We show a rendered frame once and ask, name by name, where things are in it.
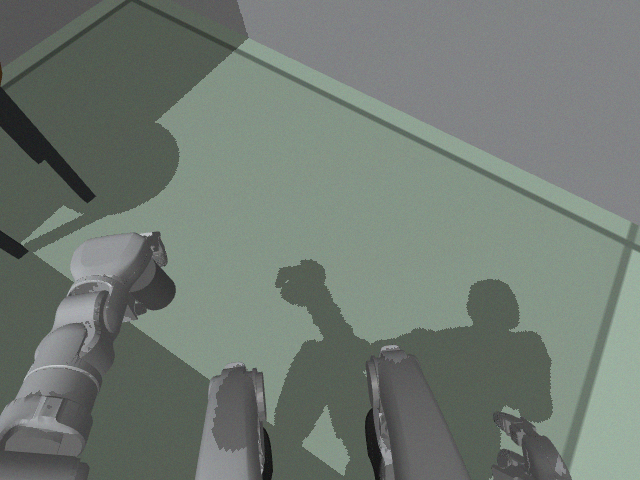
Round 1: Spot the left robot hand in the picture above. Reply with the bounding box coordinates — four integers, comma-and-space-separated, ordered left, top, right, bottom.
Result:
70, 231, 168, 322

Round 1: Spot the left robot arm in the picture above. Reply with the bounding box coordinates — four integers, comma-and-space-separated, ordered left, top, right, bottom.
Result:
0, 276, 129, 480

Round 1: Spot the can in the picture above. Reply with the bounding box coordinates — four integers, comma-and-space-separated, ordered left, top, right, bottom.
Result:
129, 258, 176, 310

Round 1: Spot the stool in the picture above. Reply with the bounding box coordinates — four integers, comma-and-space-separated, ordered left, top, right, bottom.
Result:
0, 63, 96, 259

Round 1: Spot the right robot foot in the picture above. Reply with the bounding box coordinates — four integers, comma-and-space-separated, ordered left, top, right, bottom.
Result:
365, 409, 383, 480

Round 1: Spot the right robot hand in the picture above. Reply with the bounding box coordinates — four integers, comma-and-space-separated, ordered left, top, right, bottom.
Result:
491, 412, 572, 480

